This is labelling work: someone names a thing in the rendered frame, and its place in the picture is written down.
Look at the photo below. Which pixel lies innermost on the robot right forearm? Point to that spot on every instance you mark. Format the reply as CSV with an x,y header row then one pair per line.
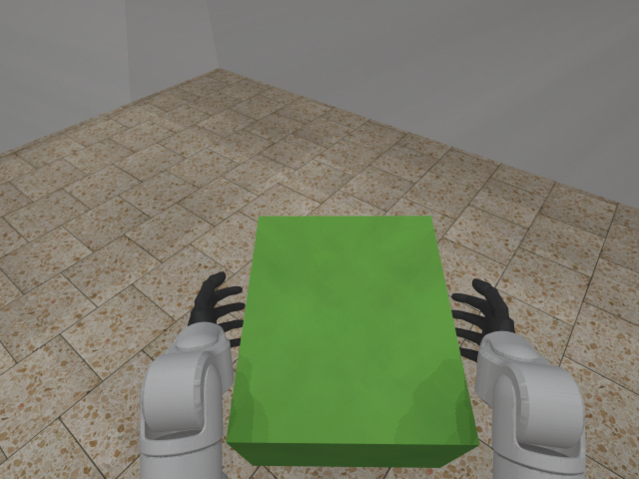
x,y
538,412

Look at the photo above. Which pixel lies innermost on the left robot hand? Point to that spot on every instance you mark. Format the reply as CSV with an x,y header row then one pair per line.
x,y
207,298

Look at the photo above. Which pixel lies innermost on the right robot hand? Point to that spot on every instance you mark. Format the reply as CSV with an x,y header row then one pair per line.
x,y
495,311

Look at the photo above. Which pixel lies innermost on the carton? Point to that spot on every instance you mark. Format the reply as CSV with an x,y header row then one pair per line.
x,y
349,355

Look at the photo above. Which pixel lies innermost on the robot left forearm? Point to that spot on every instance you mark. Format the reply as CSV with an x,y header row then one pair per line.
x,y
181,406

